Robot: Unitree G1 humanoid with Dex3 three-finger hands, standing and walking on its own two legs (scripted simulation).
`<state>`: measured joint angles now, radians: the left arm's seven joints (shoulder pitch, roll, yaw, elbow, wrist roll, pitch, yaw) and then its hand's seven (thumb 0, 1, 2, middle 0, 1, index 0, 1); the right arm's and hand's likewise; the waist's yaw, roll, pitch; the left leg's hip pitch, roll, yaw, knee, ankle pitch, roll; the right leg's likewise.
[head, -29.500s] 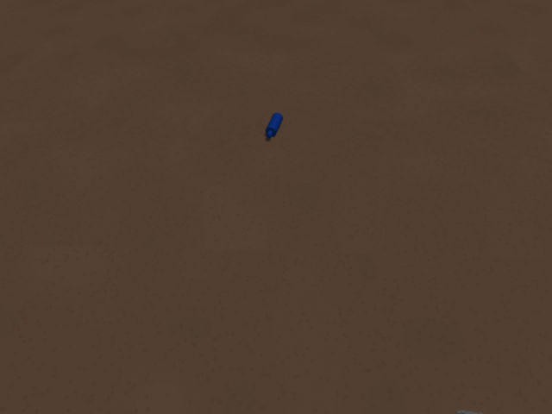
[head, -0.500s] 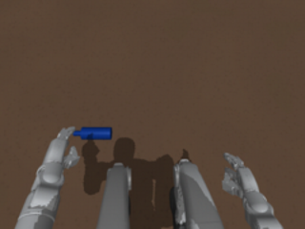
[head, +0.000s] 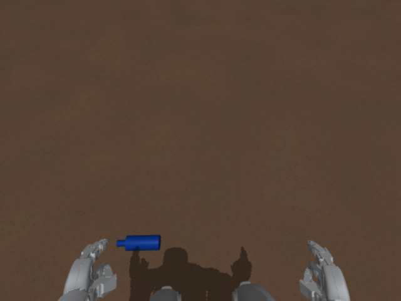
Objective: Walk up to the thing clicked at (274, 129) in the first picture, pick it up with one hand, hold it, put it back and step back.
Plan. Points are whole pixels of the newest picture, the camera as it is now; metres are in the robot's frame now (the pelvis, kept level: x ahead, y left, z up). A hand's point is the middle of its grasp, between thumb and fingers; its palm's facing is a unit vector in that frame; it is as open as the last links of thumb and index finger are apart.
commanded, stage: home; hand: left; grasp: from above
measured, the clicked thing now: (138, 242) +0.45 +0.27 -0.67
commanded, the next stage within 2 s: none
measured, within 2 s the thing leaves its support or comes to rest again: neither
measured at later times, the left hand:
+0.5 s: hand (112, 289) +0.16 +0.17 -0.04, palm faces +0.06 -0.98 -0.20, open 7.4 cm
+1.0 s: hand (116, 289) +0.16 +0.17 -0.03, palm faces +0.05 -0.98 -0.19, open 7.4 cm
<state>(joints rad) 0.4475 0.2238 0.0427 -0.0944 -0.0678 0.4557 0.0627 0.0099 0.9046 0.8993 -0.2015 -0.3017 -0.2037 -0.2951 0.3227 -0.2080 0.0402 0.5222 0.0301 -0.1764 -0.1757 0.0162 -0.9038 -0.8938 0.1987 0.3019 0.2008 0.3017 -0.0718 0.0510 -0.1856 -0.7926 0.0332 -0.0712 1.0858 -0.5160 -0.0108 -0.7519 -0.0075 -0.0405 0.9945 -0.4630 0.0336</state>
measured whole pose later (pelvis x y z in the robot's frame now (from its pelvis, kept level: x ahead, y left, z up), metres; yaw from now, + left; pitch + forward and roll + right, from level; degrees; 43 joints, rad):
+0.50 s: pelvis +0.01 -0.01 +0.01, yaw +1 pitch +9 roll -3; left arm 0.49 0.22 0.03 -0.12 -0.05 0.46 0.01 0.01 0.91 0.90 -0.20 -0.30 -0.20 -0.30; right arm 0.28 -0.21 0.03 0.54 0.00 -0.24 -0.17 0.02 -0.90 -0.89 0.20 0.30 0.20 0.30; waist -0.04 0.05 -0.16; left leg -0.68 0.03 -0.08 1.02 -0.50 -0.02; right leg -0.64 -0.01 -0.05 0.94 -0.46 0.03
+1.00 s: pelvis +0.00 -0.01 +0.01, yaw +1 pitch +9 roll -3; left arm 0.50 0.22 0.03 -0.12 -0.05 0.46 0.01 0.01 0.91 0.90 -0.20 -0.30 -0.20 -0.30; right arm 0.30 -0.22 0.02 0.55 0.01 -0.25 -0.18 0.02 -0.90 -0.89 0.20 0.30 0.20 0.30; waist -0.04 0.05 -0.16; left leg -0.68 0.03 -0.07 1.02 -0.50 -0.02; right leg -0.65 -0.01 -0.05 0.95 -0.46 0.02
